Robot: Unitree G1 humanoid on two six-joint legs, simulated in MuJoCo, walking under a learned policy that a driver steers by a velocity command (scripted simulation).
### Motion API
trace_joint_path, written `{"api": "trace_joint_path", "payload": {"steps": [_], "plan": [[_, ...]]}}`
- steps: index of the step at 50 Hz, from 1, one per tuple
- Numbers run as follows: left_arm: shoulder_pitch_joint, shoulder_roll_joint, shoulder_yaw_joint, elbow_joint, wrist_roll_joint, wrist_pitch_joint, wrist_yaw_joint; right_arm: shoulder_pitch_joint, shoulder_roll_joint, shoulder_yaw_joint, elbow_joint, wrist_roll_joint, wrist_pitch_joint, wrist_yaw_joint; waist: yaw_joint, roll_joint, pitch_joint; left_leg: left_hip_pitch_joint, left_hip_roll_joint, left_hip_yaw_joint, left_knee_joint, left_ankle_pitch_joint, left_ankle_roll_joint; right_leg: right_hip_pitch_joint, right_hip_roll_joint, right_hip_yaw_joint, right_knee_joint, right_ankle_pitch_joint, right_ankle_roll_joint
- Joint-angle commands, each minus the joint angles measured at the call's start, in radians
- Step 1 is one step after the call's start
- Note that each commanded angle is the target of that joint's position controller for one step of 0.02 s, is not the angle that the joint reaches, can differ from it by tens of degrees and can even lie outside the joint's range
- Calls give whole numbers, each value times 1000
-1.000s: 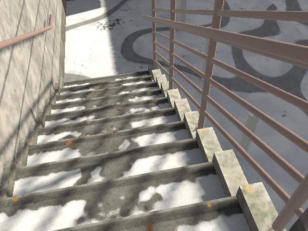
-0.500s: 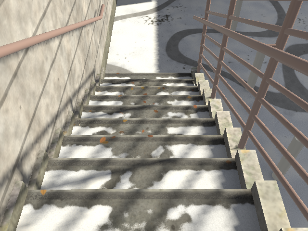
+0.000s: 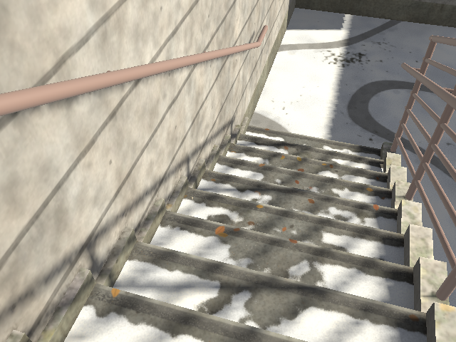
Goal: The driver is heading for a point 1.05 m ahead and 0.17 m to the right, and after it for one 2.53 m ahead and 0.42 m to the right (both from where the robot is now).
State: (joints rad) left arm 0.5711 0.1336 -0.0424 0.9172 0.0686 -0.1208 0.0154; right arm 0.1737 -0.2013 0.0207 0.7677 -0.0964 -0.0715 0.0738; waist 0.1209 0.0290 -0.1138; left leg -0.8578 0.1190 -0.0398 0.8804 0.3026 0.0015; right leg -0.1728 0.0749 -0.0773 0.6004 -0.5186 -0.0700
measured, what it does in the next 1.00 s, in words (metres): goes down, turning right: left foot 0.16 m lower, then right foot 0.16 m lower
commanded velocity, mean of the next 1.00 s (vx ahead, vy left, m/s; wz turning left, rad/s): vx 0.49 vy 0.00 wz -0.30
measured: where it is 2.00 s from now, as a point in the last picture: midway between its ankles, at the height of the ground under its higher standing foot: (318, 283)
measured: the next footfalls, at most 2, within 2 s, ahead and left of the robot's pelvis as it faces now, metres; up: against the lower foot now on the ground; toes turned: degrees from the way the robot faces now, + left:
left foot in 0.22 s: +0.26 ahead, +0.13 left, -0.16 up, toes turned +5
right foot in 0.78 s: +0.57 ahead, -0.14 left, -0.33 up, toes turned -19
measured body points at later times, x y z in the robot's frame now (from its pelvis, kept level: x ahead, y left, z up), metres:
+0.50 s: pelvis +0.28 +0.05 -0.15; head +0.29 +0.05 +0.30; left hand +0.43 +0.27 -0.28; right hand +0.18 -0.16 -0.30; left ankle +0.22 +0.12 -0.87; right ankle +0.46 -0.13 -0.82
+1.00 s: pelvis +0.59 -0.05 -0.32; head +0.59 -0.05 +0.13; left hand +0.60 +0.18 -0.47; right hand +0.64 -0.32 -0.43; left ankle +0.71 +0.08 -0.98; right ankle +0.53 -0.12 -1.04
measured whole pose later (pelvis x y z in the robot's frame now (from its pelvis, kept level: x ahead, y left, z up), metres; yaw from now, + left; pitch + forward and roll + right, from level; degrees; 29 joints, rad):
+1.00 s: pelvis +0.59 -0.05 -0.32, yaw -21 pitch +1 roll -2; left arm 0.48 0.17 -0.01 1.03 0.07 -0.10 -0.06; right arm 0.16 -0.24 0.00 0.85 -0.10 -0.09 0.02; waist 0.05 0.04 -0.01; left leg -0.68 0.12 -0.07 1.10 -0.24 0.04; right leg -0.28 0.11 -0.01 0.63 -0.37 -0.10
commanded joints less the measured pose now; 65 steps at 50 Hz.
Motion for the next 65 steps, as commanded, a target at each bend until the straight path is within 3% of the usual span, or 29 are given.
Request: {"api": "trace_joint_path", "payload": {"steps": [1, 7, 9, 11, 12, 13, 14, 17, 20, 22, 25, 29, 35, 37, 39, 40, 41, 43, 46, 47, 49, 51, 56, 59, 61, 62, 63, 64, 65], "plan": [[53, 112, 10, -8, 3, 4, -20, -149, -21, -2, -79, -1, 5, 9, -11, -90, 157, 262, -50, 110, -172, 248, 29, -341, -159, 151, -96, 273, -162], [78, 170, 16, 60, -11, 6, -34, -235, -59, 1, -96, 1, 26, 2, 8, -50, 242, 309, -34, 80, -430, -65, 31, -39, -217, 264, 77, 334, -147], [29, 189, 24, 57, 3, 19, -46, -29, -117, -29, -21, 17, 19, -12, -71, -13, 200, 528, -35, 95, -510, -56, 48, -6, -184, 235, 288, 513, -122], [70, 178, 20, 125, 44, 53, -112, 579, -203, -93, 176, -8, 21, -27, -306, 189, 40, 1248, 42, 75, -529, 276, 157, -367, -45, 107, 966, 260, -10], [266, 13, -3, 128, 23, 45, -137, 686, -284, -110, 181, 18, 19, -16, -207, 283, -313, 1629, 223, -95, -144, 829, 375, -534, 10, 139, 1355, -299, 48], [122, 108, 19, 60, -6, 30, -146, 695, -241, -102, 199, -24, 18, 7, -277, 125, -252, 1621, 292, -247, -156, 825, 430, -751, 35, 213, 1474, -289, 61], [-59, 154, 27, -46, -39, 6, -139, 514, -278, -116, 179, -3, 11, 12, -254, 94, -105, 1479, 339, -312, -291, 345, 429, -1005, -8, 174, 1415, -195, 59], [-139, 101, 15, -26, 15, 16, -82, 158, 42, -1, 83, -23, -12, -19, -57, -90, 182, 580, 249, -148, -584, -85, 300, -639, -254, 266, 765, 361, -27], [-173, 90, 24, 5, 30, 52, -103, 246, -15, -15, 142, 15, -52, -59, -81, 19, 185, 448, 159, -42, -639, -184, 322, -521, -214, 177, 426, 537, -27], [-169, 63, 19, -6, 34, 55, -118, 341, -82, -30, 203, -30, -60, -66, -69, 20, 132, 525, 167, -24, -534, -27, 309, -543, -214, 181, 453, 615, -10], [-336, 89, 14, -36, 17, 39, -115, 381, 8, 14, 239, -23, -63, -93, -140, -56, 153, 641, 94, 93, -413, -303, 194, -645, -240, 222, 50, 1112, -5], [-438, 125, 27, -105, 24, 69, -120, 369, 13, 44, 253, -44, -52, -65, -111, -17, 226, 414, 89, 124, -398, -439, 166, -370, -199, 143, 148, 1065, -32], [-672, 112, 23, -138, 34, 67, -112, 592, -53, 7, 366, 4, -14, -114, -269, -14, 334, 850, 152, 59, -207, -329, 144, -518, -189, 51, -222, 782, 10], [-573, 135, 46, -67, 34, 56, -97, 547, -86, -9, 367, -5, -3, -92, -216, -38, 261, 806, 127, 113, -53, -180, 130, -283, -151, -5, -239, 748, 1], [-79, 258, 113, 95, 18, 42, -77, 469, -117, -24, 361, -34, 11, -34, -26, -99, 132, 526, 32, 223, 357, -237, 42, 340, -119, -59, -254, 999, -61], [160, 370, 158, 144, 33, 55, -86, 592, -16, -6, 345, -20, 3, 0, -4, -326, -157, 189, -56, 249, 855, -864, -56, 902, -260, 112, 86, 1505, -285], [280, 363, 163, 197, 16, 59, -92, 485, -27, -2, 269, -3, -6, 31, 71, -288, -347, -23, -83, 121, 1095, -1139, -74, 1141, -353, 324, 102, 1456, -388], [180, 276, 140, 165, -17, 13, -67, 9, -96, -23, 35, 59, -57, -11, 131, -114, -74, -361, -70, 50, 1039, -1124, -70, 854, -423, 484, -71, 921, -367], [-208, 49, 38, 39, 12, 5, -75, 109, -48, -14, 69, -5, -35, -65, -149, 60, 189, 87, 68, -110, 401, -658, 76, -118, -367, 414, -248, 463, -285], [-307, 57, 31, -2, -8, -3, -72, 145, 1, -4, 106, -18, -18, -57, -167, 19, 256, 245, 57, -79, 192, -507, 78, -390, -308, 347, -302, 375, -296], [-294, 163, 46, -12, -7, -7, -69, 185, 10, 0, 86, 1, 3, -58, -200, -72, 169, 546, -23, 32, 138, -461, 47, -642, -189, 278, -235, 273, -260], [-251, 126, 31, -34, 44, -40, -53, 182, 23, 23, 74, -10, -3, -41, -173, -24, 165, 522, -13, -77, 67, 44, 11, -664, -141, 282, -13, 246, -225], [21, 156, 34, 26, 26, -4, -51, -86, -86, 19, -3, 13, 31, -14, -19, -57, 202, 469, -29, -7, -414, 86, -26, -422, -151, 427, 242, -41, -177], [-33, 191, 36, 11, 19, 37, -68, -35, -155, -15, 28, 24, 13, -19, -72, -57, 199, 589, -18, -23, -582, 110, 30, -325, -162, 521, 425, 29, -149], [-14, 207, 44, 31, 59, 49, -132, 433, -315, -108, 184, 55, -23, -21, -260, 87, -31, 1250, 54, -30, -316, 293, 200, -606, -49, 348, 935, 206, 4], [239, 95, 38, 79, 11, 47, -163, 511, -336, -111, 202, 47, -21, 12, -184, 335, -283, 1582, 244, -199, -154, 558, 374, -876, 58, 159, 1465, -337, 72], [93, 151, 45, 9, -22, 45, -167, 529, -316, -105, 192, -5, -8, 23, -251, 188, -161, 1484, 258, -341, -214, 507, 381, -1122, 49, 146, 1678, -288, 85], [-85, 151, 41, -99, -29, 42, -138, 473, -311, -115, 190, 22, -4, 25, -282, 176, -95, 1420, 346, -540, -343, -182, 417, -1355, 3, 170, 1620, -189, 95], [-185, 158, 42, -98, -28, 40, -102, 435, -184, -78, 205, 17, -6, 17, -258, 19, 100, 1133, 307, -522, -433, -593, 348, -1390, -65, 197, 1536, 12, 64]]}}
